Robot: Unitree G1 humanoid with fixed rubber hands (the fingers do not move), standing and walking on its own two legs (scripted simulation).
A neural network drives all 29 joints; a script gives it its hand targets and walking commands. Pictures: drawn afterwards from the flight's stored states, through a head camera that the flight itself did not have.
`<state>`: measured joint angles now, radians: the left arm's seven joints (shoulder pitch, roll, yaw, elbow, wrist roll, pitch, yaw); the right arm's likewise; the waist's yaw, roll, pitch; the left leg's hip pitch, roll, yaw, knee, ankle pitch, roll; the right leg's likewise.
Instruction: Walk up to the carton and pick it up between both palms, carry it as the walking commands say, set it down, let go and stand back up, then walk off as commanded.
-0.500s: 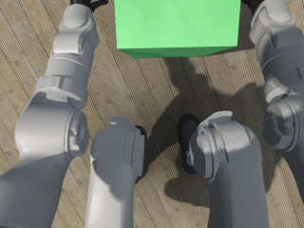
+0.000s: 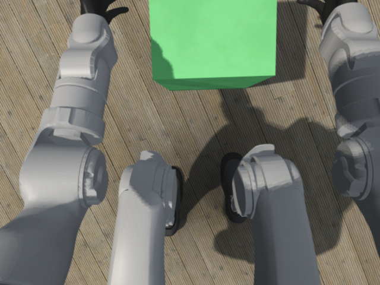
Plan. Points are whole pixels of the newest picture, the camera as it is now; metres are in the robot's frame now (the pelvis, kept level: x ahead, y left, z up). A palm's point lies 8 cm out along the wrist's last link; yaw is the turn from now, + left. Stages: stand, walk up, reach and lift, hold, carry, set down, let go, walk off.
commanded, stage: set down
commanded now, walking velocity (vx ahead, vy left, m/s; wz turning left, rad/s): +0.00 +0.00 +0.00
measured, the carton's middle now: (208, 38) +0.55 -0.04 -0.27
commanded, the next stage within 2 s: let go in 1.04 s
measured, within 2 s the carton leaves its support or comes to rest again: neither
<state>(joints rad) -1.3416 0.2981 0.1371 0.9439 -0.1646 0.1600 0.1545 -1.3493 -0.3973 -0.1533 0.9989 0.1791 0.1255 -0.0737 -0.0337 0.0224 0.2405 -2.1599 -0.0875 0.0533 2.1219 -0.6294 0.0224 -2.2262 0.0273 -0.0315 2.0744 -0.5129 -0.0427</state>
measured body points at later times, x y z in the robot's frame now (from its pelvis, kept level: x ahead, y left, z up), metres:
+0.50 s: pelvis +0.01 +0.00 +0.13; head +0.34 -0.02 +0.44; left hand +0.57 +0.15 +0.03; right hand +0.55 -0.25 +0.03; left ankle +0.10 +0.10 -0.36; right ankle +0.12 -0.10 -0.36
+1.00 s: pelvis +0.05 -0.01 +0.27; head +0.35 -0.03 +0.60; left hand +0.57 +0.15 +0.16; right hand +0.55 -0.25 +0.16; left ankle +0.10 +0.10 -0.36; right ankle +0.12 -0.10 -0.36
